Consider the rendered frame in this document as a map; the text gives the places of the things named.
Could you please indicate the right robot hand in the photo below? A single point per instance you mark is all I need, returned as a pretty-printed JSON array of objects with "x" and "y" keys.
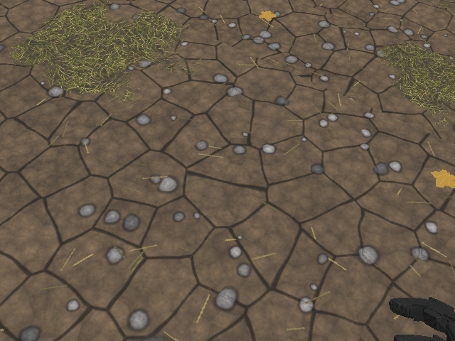
[{"x": 432, "y": 312}]

